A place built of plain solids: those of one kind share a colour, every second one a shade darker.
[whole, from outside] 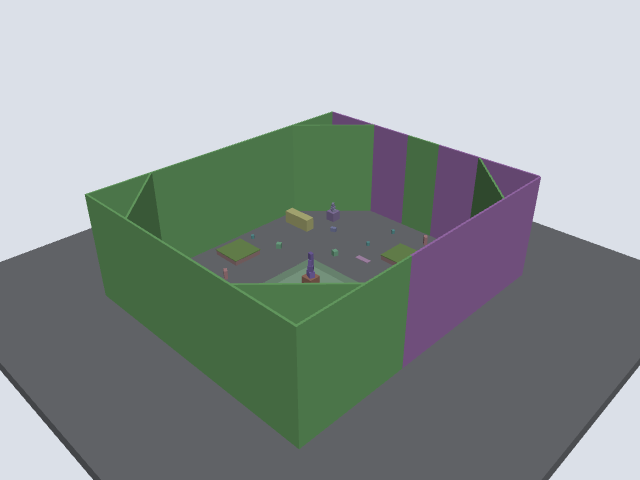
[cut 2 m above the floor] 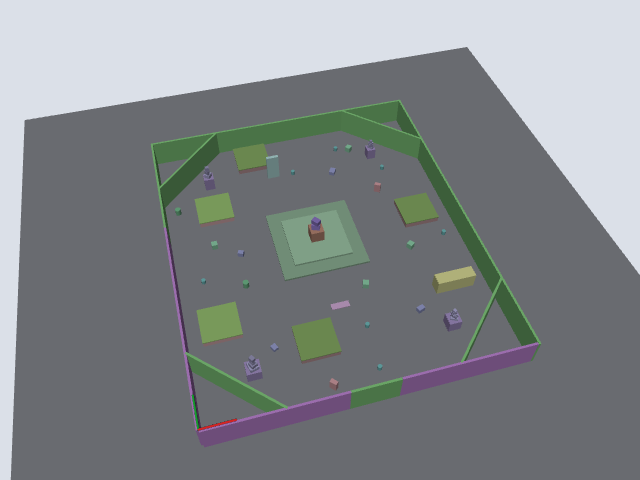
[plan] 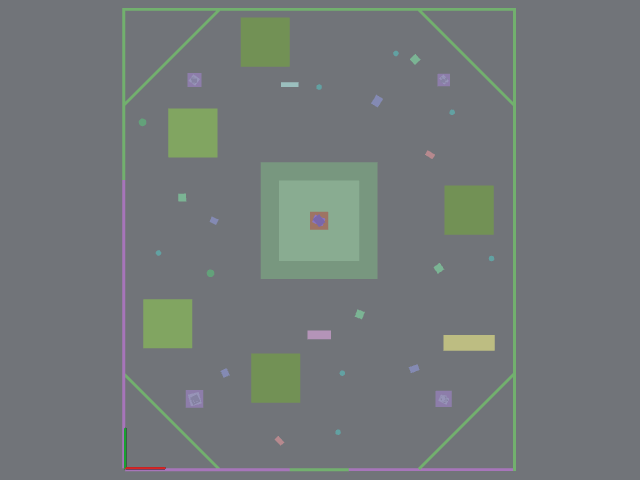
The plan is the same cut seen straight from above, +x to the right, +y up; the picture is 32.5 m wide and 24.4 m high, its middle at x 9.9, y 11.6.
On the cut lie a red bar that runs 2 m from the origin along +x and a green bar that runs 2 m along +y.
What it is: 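An eight-sided hall in a rectangle of 19.7 x 23.2 m, 8.1 m high, its corners cut by slanting walls that take 4.8 m off each side; a stepped base 5.9 m square of two risers of 0.147 m all round, treads 0.93 m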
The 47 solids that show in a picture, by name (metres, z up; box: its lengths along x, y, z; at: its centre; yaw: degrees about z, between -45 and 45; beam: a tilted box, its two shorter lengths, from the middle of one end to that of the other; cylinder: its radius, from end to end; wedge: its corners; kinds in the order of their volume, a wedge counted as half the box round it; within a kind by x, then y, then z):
{
 "wall_1": {"box": [0.15, 8.75, 8.1], "at": [-0.07, 19.02, 4.0]},
 "wall_2": {"box": [0.15, 6.84, 8.1], "at": [2.37, 2.37, 4.0], "yaw": 45.0},
 "wall_3": {"box": [6.84, 0.15, 8.1], "at": [2.37, 20.88, 4.0], "yaw": 45.0},
 "wall_4": {"box": [3.0, 0.15, 8.1], "at": [9.86, -0.07, 4.0]},
 "wall_5": {"box": [20.01, 0.15, 8.1], "at": [9.86, 23.32, 4.0]},
 "wall_6": {"box": [0.15, 6.84, 8.1], "at": [17.34, 2.37, 4.0], "yaw": -45.0},
 "wall_7": {"box": [6.84, 0.15, 8.1], "at": [17.34, 20.88, 4.0], "yaw": -45.0},
 "wall_8": {"box": [0.15, 23.55, 8.1], "at": [19.79, 11.62, 4.0]},
 "window_wall_1": {"box": [0.15, 14.65, 8.1], "at": [-0.07, 7.33, 4.0]},
 "window_wall_2": {"box": [8.36, 0.15, 8.1], "at": [4.18, -0.07, 4.0]},
 "window_wall_3": {"box": [8.35, 0.15, 8.1], "at": [15.54, -0.07, 4.0]},
 "bench_1": {"box": [2.44, 2.44, 0.43], "at": [2.16, 7.34, 0.17]},
 "bench_2": {"box": [2.44, 2.44, 0.43], "at": [3.44, 17.04, 0.17]},
 "bench_3": {"box": [2.44, 2.44, 0.43], "at": [7.12, 21.66, 0.17]},
 "bench_4": {"box": [2.44, 2.44, 0.43], "at": [7.65, 4.58, 0.17]},
 "bench_5": {"box": [2.44, 2.44, 0.43], "at": [17.48, 13.12, 0.17]},
 "base_1": {"box": [5.94, 5.94, 0.2], "at": [9.86, 12.58, 0.05]},
 "base_2": {"box": [4.09, 4.09, 0.34], "at": [9.86, 12.58, 0.12]},
 "desk_1": {"box": [2.6, 0.8, 1.13], "at": [17.48, 6.37, 0.52]},
 "bench_top_1": {"box": [2.5, 2.5, 0.07], "at": [2.16, 7.34, 0.41]},
 "bench_top_2": {"box": [2.5, 2.5, 0.07], "at": [3.44, 17.04, 0.41]},
 "bench_top_3": {"box": [2.5, 2.5, 0.07], "at": [7.12, 21.66, 0.41]},
 "bench_top_4": {"box": [2.5, 2.5, 0.07], "at": [7.65, 4.58, 0.41]},
 "bench_top_5": {"box": [2.5, 2.5, 0.07], "at": [17.48, 13.12, 0.41]},
 "niche_base_1": {"box": [0.9, 0.9, 0.85], "at": [3.52, 3.52, 0.38]},
 "niche_base_2": {"box": [0.71, 0.71, 1.07], "at": [3.52, 19.73, 0.48]},
 "niche_base_3": {"box": [0.83, 0.83, 0.85], "at": [16.19, 3.52, 0.38]},
 "niche_base_4": {"box": [0.64, 0.64, 0.91], "at": [16.19, 19.73, 0.41]},
 "centre_base_1": {"box": [0.92, 0.92, 0.93], "at": [9.86, 12.58, 0.71]},
 "totem_over_1": {"box": [0.9, 0.24, 2.15], "at": [8.36, 19.5, 1.02]},
 "ottoman_1": {"box": [0.4, 0.4, 0.47], "at": [2.89, 13.76, 0.18], "yaw": 1.1},
 "ottoman_2": {"box": [0.4, 0.4, 0.47], "at": [11.92, 7.82, 0.18], "yaw": -19.5},
 "ottoman_3": {"box": [0.4, 0.4, 0.47], "at": [14.74, 20.78, 0.18], "yaw": 42.4},
 "ottoman_4": {"box": [0.4, 0.4, 0.47], "at": [15.94, 10.16, 0.18], "yaw": 35.1},
 "centre_1": {"box": [0.34, 0.27, 0.48], "at": [9.83, 12.58, 2.87], "yaw": -13.5},
 "centre_2": {"box": [0.58, 0.42, 0.48], "at": [9.83, 12.59, 1.42], "yaw": -21.5},
 "centre_3": {"box": [0.41, 0.52, 0.48], "at": [9.85, 12.58, 1.9], "yaw": 38.7},
 "box_cardboard_1": {"box": [0.38, 0.31, 0.4], "at": [4.51, 12.58, 0.15], "yaw": -25.8},
 "box_cardboard_2": {"box": [0.34, 0.4, 0.28], "at": [5.08, 4.84, 0.09], "yaw": 25.2},
 "box_cardboard_3": {"box": [0.4, 0.52, 0.36], "at": [12.8, 18.66, 0.13], "yaw": -31.6},
 "box_cardboard_4": {"box": [0.48, 0.32, 0.38], "at": [14.69, 5.06, 0.14], "yaw": 20.3},
 "suitcase_1": {"box": [0.27, 0.45, 0.77], "at": [7.84, 1.39, 0.33], "yaw": 43.1},
 "suitcase_2": {"box": [0.45, 0.27, 0.77], "at": [15.49, 15.94, 0.33], "yaw": -31.4},
 "drum_1": {"cylinder": 0.2, "from": [0.88, 17.58, 0.0], "to": [0.88, 17.58, 0.46]},
 "drum_2": {"cylinder": 0.2, "from": [4.33, 9.91, 0.0], "to": [4.33, 9.91, 0.46]},
 "niche_1": {"box": [0.56, 0.61, 0.26], "at": [3.54, 3.51, 0.93], "yaw": 14.7},
 "stack_1": {"box": [1.2, 0.44, 0.11], "at": [9.86, 6.78, 0.01]}
}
